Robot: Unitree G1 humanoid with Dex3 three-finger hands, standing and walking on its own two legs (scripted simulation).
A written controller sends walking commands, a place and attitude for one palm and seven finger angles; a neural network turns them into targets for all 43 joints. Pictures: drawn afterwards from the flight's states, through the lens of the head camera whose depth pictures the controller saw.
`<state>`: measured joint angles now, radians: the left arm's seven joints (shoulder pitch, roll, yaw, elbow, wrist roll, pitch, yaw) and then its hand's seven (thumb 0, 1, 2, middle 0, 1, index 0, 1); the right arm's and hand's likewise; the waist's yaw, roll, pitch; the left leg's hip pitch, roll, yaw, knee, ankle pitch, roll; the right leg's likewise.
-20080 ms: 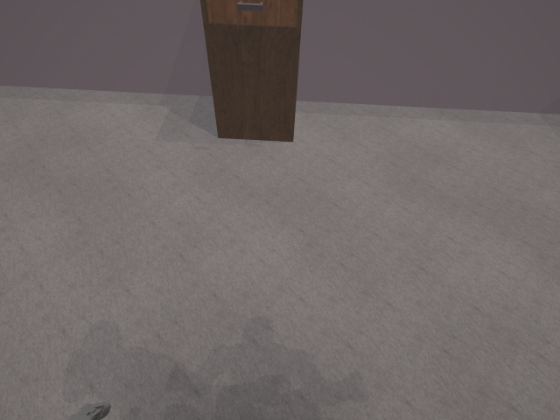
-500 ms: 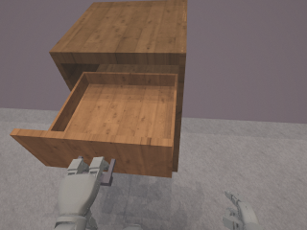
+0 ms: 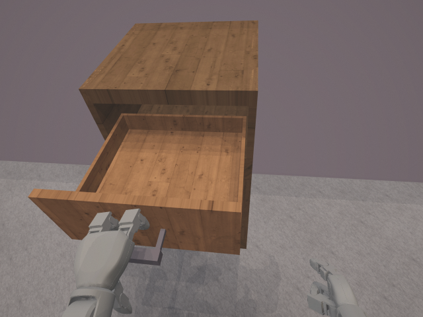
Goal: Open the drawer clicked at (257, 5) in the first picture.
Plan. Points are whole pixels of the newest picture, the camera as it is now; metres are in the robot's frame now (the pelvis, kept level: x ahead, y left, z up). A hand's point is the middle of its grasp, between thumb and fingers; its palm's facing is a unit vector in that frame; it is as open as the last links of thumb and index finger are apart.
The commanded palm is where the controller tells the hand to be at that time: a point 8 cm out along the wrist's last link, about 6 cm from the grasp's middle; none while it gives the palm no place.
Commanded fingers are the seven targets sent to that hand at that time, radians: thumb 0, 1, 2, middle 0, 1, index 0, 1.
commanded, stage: lift the hand off the handle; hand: left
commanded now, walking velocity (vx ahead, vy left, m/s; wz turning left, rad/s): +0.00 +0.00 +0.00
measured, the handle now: (136, 243) +0.25 +0.19 +0.00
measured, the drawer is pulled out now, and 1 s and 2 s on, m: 0.30 0.30 0.30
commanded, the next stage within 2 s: draw the hand back to the body in 0.86 s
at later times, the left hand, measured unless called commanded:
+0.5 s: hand (111, 241) +0.22 +0.19 +0.09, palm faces +0.07 -0.19 -0.98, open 13.6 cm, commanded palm +0.19 +0.19 +0.17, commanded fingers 0.00 -0.50 0.30 -0.30 -1.20 -0.30 -1.20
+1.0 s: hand (105, 229) +0.21 +0.18 +0.14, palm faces +0.10 -0.20 -0.98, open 13.9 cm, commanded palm +0.18 +0.18 +0.20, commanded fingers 0.00 -0.50 0.30 -0.30 -1.20 -0.30 -1.20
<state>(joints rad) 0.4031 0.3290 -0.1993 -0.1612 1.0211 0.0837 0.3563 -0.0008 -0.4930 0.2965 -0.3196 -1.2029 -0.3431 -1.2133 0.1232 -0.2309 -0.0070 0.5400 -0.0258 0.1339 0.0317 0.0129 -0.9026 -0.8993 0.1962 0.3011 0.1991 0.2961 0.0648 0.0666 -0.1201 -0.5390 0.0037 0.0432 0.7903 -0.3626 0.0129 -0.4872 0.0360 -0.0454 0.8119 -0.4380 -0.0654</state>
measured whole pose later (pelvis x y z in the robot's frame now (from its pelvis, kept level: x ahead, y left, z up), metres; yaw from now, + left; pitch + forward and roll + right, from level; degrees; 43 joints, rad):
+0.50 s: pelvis +0.01 +0.01 +0.02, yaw +0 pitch +3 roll +0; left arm 0.41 0.38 -0.20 -0.38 0.96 0.12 0.18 0.00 -0.49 0.30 -0.36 -1.22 -0.36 -1.22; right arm 0.10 -0.23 0.02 0.54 -0.01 0.13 0.05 0.01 -0.90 -0.90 0.20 0.30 0.20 0.30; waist 0.10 0.10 -0.08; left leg -0.38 0.00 0.05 0.66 -0.33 0.03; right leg -0.32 0.03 -0.03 0.66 -0.39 -0.05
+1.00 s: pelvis +0.01 +0.01 +0.03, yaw -1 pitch +0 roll +0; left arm 0.39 0.41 -0.18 -0.52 0.92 0.17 0.06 0.00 -0.50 0.30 -0.32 -1.20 -0.32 -1.20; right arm 0.07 -0.25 0.04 0.52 0.01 0.16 0.07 0.01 -0.90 -0.90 0.20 0.30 0.20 0.30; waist 0.10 0.12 -0.06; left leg -0.29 0.00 0.06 0.57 -0.28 0.02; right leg -0.23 0.04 -0.02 0.56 -0.33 -0.05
